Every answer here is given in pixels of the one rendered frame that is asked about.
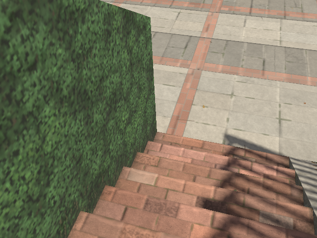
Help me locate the stairs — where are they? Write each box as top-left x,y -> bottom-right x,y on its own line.
67,132 -> 317,238

